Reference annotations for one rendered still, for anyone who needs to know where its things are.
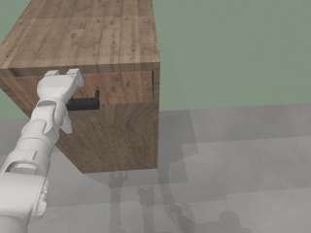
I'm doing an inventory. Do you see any handle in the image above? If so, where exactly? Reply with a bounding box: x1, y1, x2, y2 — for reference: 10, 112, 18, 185
65, 89, 100, 112

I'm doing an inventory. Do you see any cabinet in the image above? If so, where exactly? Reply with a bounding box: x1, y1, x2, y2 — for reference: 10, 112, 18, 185
0, 0, 160, 174

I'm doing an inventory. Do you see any left robot hand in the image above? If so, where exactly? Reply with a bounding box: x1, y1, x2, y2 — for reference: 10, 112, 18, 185
37, 68, 85, 134

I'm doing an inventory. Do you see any robot left forearm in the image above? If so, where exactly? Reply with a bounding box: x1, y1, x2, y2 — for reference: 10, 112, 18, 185
0, 97, 67, 179

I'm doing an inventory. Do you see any left robot upper arm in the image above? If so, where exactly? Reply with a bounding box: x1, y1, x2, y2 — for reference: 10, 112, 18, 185
0, 172, 50, 233

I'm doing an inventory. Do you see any drawer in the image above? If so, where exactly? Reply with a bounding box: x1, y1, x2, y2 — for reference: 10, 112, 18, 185
1, 71, 153, 109

